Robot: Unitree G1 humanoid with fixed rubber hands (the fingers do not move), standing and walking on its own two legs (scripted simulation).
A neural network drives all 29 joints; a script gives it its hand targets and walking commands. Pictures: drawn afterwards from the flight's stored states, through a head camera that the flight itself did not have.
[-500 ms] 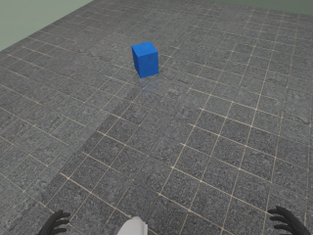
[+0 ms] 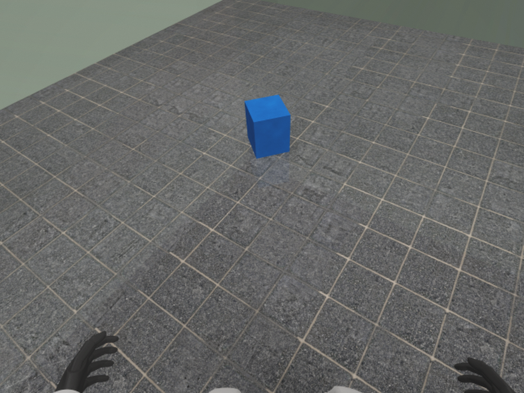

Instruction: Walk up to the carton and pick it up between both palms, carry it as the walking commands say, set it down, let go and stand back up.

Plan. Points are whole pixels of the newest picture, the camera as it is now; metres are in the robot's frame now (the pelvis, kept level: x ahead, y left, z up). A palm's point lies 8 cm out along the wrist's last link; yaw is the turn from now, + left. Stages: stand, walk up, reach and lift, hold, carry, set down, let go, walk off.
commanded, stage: walk up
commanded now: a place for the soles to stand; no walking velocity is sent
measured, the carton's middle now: (267, 126) +1.53 +0.06 -0.61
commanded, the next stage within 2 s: none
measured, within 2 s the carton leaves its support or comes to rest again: neither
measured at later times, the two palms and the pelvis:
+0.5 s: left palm (102, 298) +0.28 +0.34 -0.08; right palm (440, 271) +0.33 -0.28 -0.06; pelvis +0.19 +0.02 +0.00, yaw +6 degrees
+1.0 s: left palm (132, 238) +0.40 +0.30 -0.05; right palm (426, 197) +0.51 -0.31 -0.06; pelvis +0.36 -0.02 +0.02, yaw +9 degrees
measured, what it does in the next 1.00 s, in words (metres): walks ahead: left foot, then right foot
